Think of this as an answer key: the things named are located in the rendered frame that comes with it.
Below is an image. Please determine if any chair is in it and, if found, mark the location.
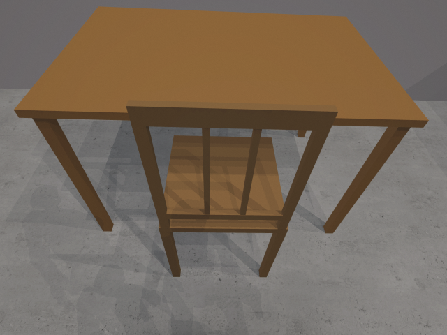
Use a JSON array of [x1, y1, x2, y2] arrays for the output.
[[126, 100, 338, 277]]

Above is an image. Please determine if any table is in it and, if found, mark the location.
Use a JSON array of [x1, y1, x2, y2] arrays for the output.
[[14, 6, 429, 233]]

